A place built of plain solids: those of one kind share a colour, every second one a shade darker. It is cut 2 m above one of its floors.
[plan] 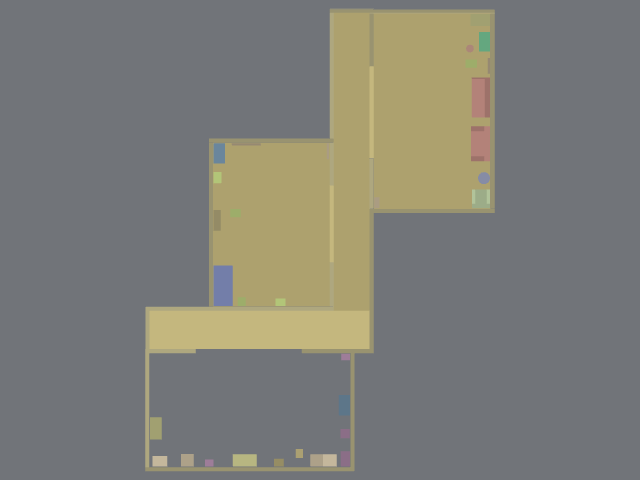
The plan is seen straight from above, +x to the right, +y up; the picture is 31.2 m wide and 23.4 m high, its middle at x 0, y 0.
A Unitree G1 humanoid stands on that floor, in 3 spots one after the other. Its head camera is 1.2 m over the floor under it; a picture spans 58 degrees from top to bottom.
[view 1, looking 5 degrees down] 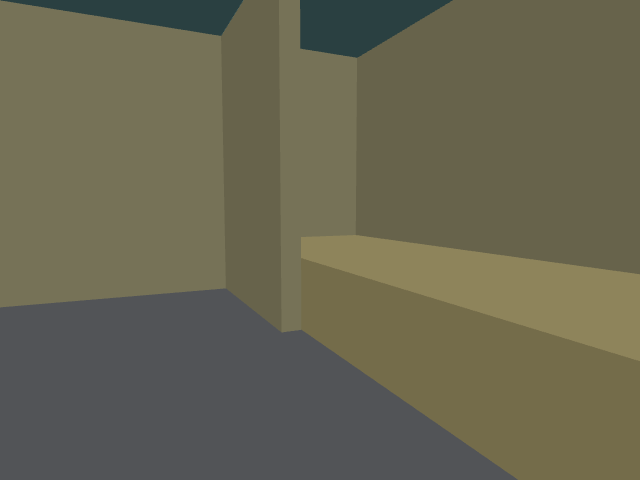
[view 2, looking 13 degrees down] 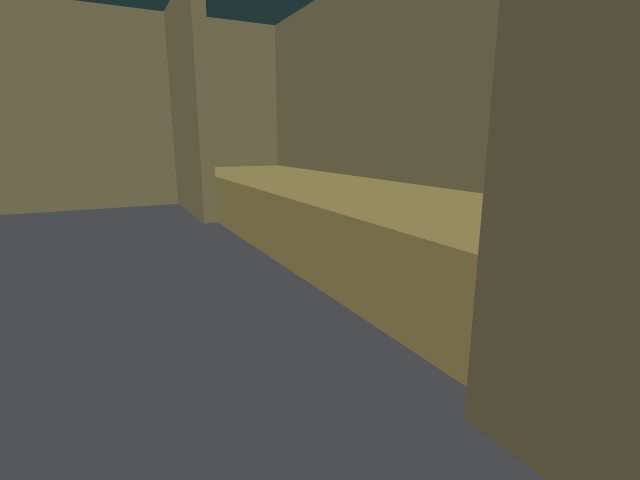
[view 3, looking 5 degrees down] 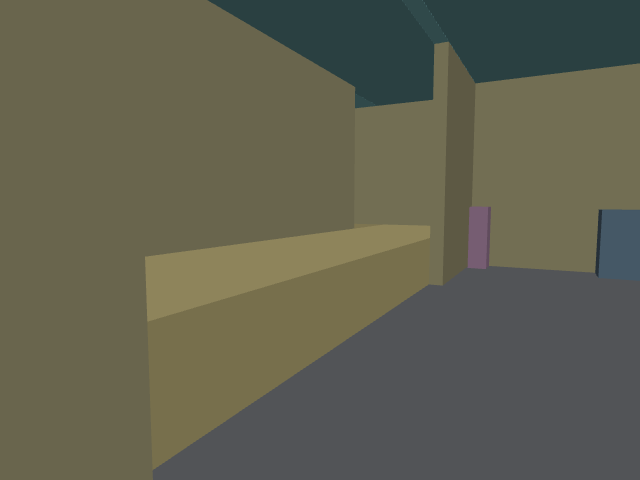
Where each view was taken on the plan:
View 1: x -2.36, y -6.85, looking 155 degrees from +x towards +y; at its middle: floor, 5.95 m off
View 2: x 0.32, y -6.85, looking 153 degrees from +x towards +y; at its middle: floor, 3.46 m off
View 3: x -7.17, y -6.85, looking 28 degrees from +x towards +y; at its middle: floor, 5.95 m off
